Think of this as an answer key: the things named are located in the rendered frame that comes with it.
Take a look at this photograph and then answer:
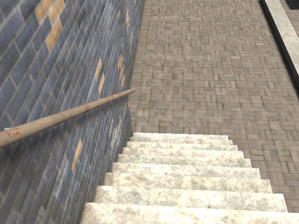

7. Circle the stairs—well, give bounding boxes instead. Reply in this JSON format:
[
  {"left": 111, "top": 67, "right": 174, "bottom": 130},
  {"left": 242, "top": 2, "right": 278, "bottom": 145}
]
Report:
[{"left": 79, "top": 133, "right": 299, "bottom": 224}]

